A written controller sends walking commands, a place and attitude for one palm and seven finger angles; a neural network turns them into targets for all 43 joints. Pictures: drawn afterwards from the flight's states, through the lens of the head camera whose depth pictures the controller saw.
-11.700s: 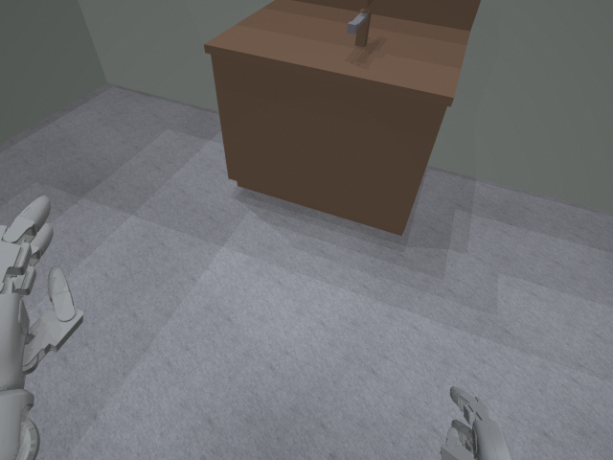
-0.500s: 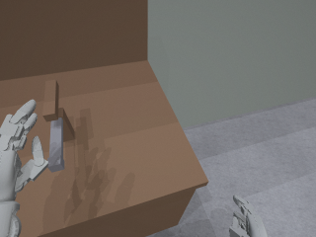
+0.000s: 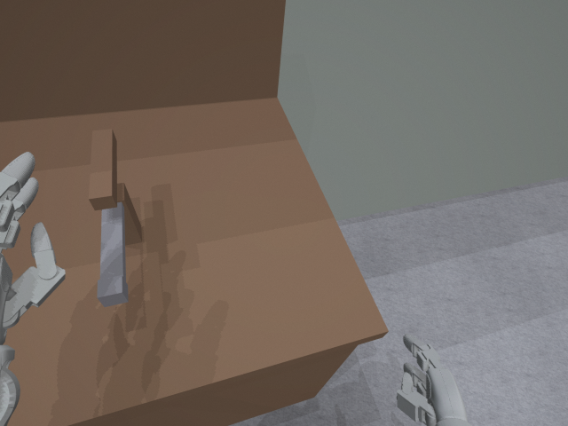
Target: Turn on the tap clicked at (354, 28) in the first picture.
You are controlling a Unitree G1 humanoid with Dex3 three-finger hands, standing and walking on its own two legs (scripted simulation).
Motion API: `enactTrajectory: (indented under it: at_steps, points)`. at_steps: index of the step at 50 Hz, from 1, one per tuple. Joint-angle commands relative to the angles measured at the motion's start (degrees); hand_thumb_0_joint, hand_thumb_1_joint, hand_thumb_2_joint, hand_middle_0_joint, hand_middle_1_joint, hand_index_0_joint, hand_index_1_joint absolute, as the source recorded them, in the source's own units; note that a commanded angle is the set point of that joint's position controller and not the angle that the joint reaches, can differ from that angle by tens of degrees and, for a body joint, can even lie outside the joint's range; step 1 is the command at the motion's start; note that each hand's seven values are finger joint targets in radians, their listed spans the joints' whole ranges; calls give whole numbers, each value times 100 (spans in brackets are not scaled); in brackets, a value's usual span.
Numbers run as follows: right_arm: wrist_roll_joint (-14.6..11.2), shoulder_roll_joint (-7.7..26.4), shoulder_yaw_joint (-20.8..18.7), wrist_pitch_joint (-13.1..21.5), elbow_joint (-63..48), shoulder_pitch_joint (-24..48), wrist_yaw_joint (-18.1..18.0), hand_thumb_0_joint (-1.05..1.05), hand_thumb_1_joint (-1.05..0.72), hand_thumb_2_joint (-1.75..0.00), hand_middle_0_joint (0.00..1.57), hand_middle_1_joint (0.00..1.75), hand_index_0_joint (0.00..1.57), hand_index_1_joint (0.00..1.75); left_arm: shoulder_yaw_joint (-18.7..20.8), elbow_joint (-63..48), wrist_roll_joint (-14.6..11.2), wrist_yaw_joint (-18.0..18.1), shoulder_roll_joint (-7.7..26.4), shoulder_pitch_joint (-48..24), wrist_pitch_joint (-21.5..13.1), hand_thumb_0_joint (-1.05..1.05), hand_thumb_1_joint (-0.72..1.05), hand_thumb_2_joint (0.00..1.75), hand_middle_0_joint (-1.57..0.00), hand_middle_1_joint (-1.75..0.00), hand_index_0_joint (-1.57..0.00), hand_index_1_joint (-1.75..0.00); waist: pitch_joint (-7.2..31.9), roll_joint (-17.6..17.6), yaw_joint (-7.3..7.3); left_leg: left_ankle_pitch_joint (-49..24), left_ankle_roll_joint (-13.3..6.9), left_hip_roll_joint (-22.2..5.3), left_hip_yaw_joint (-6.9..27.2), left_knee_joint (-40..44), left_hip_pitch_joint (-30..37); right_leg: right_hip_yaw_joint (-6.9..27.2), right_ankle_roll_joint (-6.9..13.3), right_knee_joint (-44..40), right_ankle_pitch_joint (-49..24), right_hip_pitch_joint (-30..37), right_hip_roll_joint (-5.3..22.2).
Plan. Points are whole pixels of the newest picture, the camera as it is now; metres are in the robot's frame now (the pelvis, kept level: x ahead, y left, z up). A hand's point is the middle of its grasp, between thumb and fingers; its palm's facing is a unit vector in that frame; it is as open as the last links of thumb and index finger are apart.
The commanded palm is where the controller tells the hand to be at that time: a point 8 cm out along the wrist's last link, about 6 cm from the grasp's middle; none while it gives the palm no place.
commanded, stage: look again from close up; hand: left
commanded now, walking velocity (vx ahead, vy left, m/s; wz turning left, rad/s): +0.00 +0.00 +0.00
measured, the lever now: (113, 291) +0.25 +0.24 +0.05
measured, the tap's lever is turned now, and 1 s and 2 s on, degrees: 0 0 0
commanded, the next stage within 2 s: shuffle to correct the standing spot in 0.30 s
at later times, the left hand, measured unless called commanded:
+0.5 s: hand (68, 286) +0.21 +0.24 +0.16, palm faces +0.38 -0.86 -0.35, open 7.4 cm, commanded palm +0.15 +0.27 +0.17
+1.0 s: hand (107, 334) +0.17 +0.18 +0.17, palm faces +0.31 -0.83 -0.46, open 7.4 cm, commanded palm +0.11 +0.23 +0.17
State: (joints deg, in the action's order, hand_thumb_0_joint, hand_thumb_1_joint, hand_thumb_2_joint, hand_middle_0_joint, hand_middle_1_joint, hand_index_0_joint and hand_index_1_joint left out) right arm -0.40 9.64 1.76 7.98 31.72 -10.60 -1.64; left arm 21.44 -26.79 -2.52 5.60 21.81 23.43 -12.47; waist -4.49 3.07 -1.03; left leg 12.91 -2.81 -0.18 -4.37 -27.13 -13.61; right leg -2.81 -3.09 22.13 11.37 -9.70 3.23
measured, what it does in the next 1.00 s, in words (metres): lifts its left foot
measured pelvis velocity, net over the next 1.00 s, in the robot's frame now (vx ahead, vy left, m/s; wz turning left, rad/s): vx -0.06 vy -0.05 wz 0.00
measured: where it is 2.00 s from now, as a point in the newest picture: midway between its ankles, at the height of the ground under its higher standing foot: outside the picture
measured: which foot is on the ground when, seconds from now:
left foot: down 0.00-0.86, up 0.88-1.00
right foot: down 0.00-1.00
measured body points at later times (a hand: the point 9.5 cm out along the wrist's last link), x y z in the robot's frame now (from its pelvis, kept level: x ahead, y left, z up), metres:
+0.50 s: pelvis -0.01 -0.01 +0.00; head +0.01 +0.01 +0.45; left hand +0.18 +0.28 +0.18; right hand +0.16 -0.24 -0.07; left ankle +0.02 +0.08 -0.74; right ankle +0.00 -0.16 -0.74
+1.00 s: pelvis -0.06 -0.05 -0.01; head +0.01 -0.03 +0.43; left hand +0.14 +0.22 +0.20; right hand +0.12 -0.30 -0.09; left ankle -0.06 +0.05 -0.73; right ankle +0.00 -0.16 -0.74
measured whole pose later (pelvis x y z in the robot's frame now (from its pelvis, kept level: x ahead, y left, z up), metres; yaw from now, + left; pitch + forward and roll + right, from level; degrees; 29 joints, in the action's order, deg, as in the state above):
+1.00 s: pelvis -0.06 -0.05 -0.01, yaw +0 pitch +3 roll -1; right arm 0.7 11.2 -2.1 9.5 34.3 -10.3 -2.7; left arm 25.3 -35.4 -3.0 4.1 23.3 27.8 -17.8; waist -5.5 2.5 -0.3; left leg 21.2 0.4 -0.3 -1.4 -39.4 -21.4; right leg -4.1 2.0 30.3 10.3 -22.7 -0.2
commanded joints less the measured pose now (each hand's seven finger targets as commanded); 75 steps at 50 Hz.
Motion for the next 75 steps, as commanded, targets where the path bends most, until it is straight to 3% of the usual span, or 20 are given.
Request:
enactTrajectory:
  at_steps: [1, 11, 18, 37, 41, 45, 48, 50, 51, 52, 53, 54, 60, 64, 66, 69, 70, 71, 73, 75]
  points:
    - [21, 879, -367, 275, -805, 374, -52, 0, -90, -90, 20, 30, 20, 30, 480, -1527, -49, 136, 801, -299, -410, 0, 90, 90, -20, -30, -20, -30, 1299, -814, -19, -1221, 253, -493, 631, 586, 313, 173, 349, -28, -1160, 553, -14]
    - [-8, 885, -385, 177, -737, 362, -82, 0, -90, -90, 20, 30, 20, 30, 377, -873, -19, 137, 647, -256, -304, 0, 90, 90, -20, -30, -20, -30, 792, -458, 16, -122, 213, -467, 632, 776, -37, 251, 343, -310, -506, 270, 15]
    - [-23, 901, -412, 237, -807, 426, -101, 0, -90, -90, 20, 30, 20, 30, 419, -1271, 26, 163, 805, -504, -364, 0, 90, 90, -20, -30, -20, -30, 774, -786, 8, 453, 150, -451, 681, 870, -153, 354, 368, -335, -114, 288, 8]
    - [48, 879, -566, 328, -994, 264, -11, 0, -90, -90, 20, 30, 20, 30, 877, -1917, -126, -86, 1020, 65, -644, 0, 90, 90, -20, -30, -20, -30, 1143, -971, -74, -1473, 8, -1329, 815, 160, -498, 213, 418, 726, -790, 89, -31]
    - [94, 820, -587, 356, -885, 149, -42, 0, -90, -90, 20, 30, 20, 30, 968, -1890, -184, -111, 1046, 186, -749, 0, 90, 90, -20, -30, -20, -30, 1233, -364, -4, -305, 200, -696, 421, -592, -521, 743, 670, 283, -1288, -384, 356]
    - [56, 706, -676, 434, -603, 105, -98, 0, -90, -90, 20, 30, 20, 30, 1246, -1769, -178, 42, 1273, 293, -767, 0, 90, 90, -20, -30, -20, -30, 1259, 491, 33, 964, 356, 55, 345, -2316, -55, 1834, 1346, -838, -213, -1508, 1469]
    - [151, 596, -570, 484, -509, 210, -134, 0, -90, -90, 20, 30, 20, 30, 1262, -1814, -138, 64, 1216, 333, -790, 0, 90, 90, -20, -30, -20, -30, 1237, 611, 20, 1011, 327, 1, 340, -1157, -461, 1084, 1260, -366, -714, -704, 1196]
    - [122, 649, -562, 491, -424, 301, -193, 0, -90, -90, 20, 30, 20, 30, 1258, -1521, -137, 101, 1155, 585, -811, 0, 90, 90, -20, -30, -20, -30, 1207, 139, 114, -316, 240, -315, 523, 492, 30, 752, 870, 543, -1185, -724, 660]
    - [159, 734, -577, 486, -474, 199, -236, 0, -90, -90, 20, 30, 20, 30, 1077, -1628, -163, 53, 1011, 559, -920, 0, 90, 90, -20, -30, -20, -30, 1223, -569, 125, -1741, -38, -1209, 1496, 999, 99, 294, 523, 1523, -1048, -789, 85]
    - [244, 778, -670, 523, -516, 133, -234, 0, -90, -90, 20, 30, 20, 30, 1124, -1854, -113, 2, 1140, 338, -1033, 0, 90, 90, -20, -30, -20, -30, 1165, -1242, 148, -4179, -403, -2301, 2444, 844, 638, 244, 337, 2721, 626, -1667, -261]
    - [317, 723, -713, 556, -344, -26, -172, 0, -90, -90, 20, 30, 20, 30, 1193, -1744, -39, -81, 1122, 271, -1099, 0, 90, 90, -20, -30, -20, -30, 1142, -1013, 110, -5181, -732, -2522, 2098, 592, 1082, 619, 307, 3885, 1614, -2268, -481]
    - [461, 692, -689, 652, -334, 10, -166, 0, -90, -90, 20, 30, 20, 30, 1297, -2051, 11, -108, 1315, 20, -1159, 0, 90, 90, -20, -30, -20, -30, 1111, -1225, 152, -5281, -573, -2558, 2252, 473, 780, 873, 298, 4395, 1770, -2464, -425]
    - [142, 842, -873, 524, -600, 61, 174, 0, -90, -90, 20, 30, 20, 30, 957, -2742, -83, -200, 820, 297, -975, 0, 90, 90, -20, -30, -20, -30, 1440, -1943, -35, -3724, -190, -1684, 748, -26, 1421, 237, 443, 3179, 1130, -2015, -342]
    - [81, 850, -788, 397, -771, 81, 213, 0, -90, -90, 20, 30, 20, 30, 1118, -2515, -107, -149, 1125, 161, -710, 0, 90, 90, -20, -30, -20, -30, 1178, -2229, 108, -1626, -134, -1630, 1036, -70, 657, -52, 331, 1157, 982, -972, -257]
    - [55, 892, -750, 325, -801, 73, 184, 0, -90, -90, 20, 30, 20, 30, 1229, -2185, -86, -130, 1230, 103, -553, 0, 90, 90, -20, -30, -20, -30, 890, -1957, 149, -131, -62, -1573, 1094, -238, -43, -179, 230, 390, 558, -356, -252]
    - [-65, 773, -721, 192, -766, -111, 216, 0, -90, -90, 20, 30, 20, 30, 1513, -1680, -95, -113, 1573, 106, -458, 0, 90, 90, -20, -30, -20, -30, 811, -45, 152, 1620, 245, -580, 276, -2010, -960, 72, 504, -147, -219, 83, 321]
    - [-107, 704, -671, 133, -822, -170, 208, 0, -90, -90, 20, 30, 20, 30, 1547, -1515, -94, -17, 1665, 238, -378, 0, 90, 90, -20, -30, -20, -30, 938, 629, 188, 1852, 374, -48, -42, -3080, -1365, 761, 907, -227, -863, 168, 1038]
    - [-229, 688, -691, 137, -825, -39, 147, 0, -90, -90, 20, 30, 20, 30, 1283, -1458, -211, 30, 1301, 249, -269, 0, 90, 90, -20, -30, -20, -30, 1000, 1315, 103, 1825, 406, 62, 364, -3712, -1222, 1608, 1339, -536, 35, -418, 1529]
    - [-238, 762, -623, 77, -807, 213, 81, 0, -90, -90, 20, 30, 20, 30, 1205, -1467, -173, 120, 1192, 520, -173, 0, 90, 90, -20, -30, -20, -30, 526, 1084, 185, 1260, 315, -225, 773, -3811, -889, 1633, 1550, -453, 737, -1328, 1550]
    - [-208, 657, -461, -46, -765, 327, 45, 0, -90, -90, 20, 30, 20, 30, 1269, -1495, -138, 207, 1293, 704, -169, 0, 90, 90, -20, -30, -20, -30, 605, 537, 248, 1136, 233, -234, 633, -2246, -558, 867, 1207, -16, 699, -1156, 1284]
